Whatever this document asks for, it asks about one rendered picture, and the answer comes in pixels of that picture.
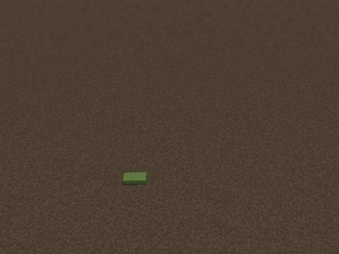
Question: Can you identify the small box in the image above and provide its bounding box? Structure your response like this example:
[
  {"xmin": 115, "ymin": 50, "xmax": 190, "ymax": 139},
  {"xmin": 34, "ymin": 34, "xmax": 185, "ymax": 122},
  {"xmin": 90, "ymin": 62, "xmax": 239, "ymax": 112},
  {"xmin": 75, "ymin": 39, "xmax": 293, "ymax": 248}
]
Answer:
[{"xmin": 123, "ymin": 172, "xmax": 147, "ymax": 184}]

